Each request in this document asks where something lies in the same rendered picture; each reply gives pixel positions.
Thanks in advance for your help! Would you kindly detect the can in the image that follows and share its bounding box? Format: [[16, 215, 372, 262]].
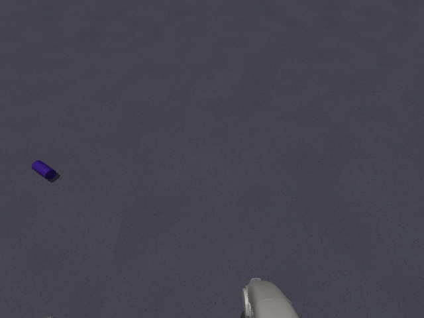
[[32, 160, 56, 180]]

